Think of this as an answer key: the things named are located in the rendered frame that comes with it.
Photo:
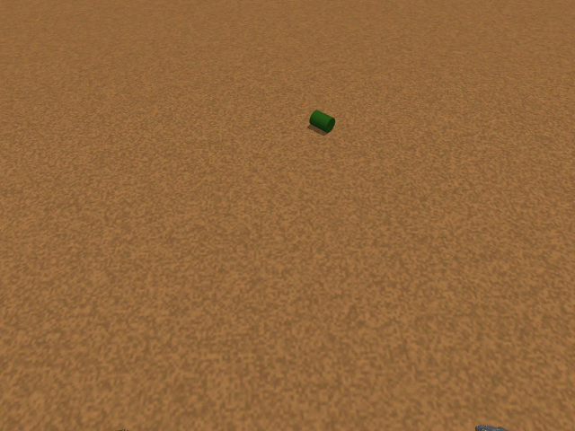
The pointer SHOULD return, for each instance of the can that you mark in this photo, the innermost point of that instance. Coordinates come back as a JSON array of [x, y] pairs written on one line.
[[322, 121]]

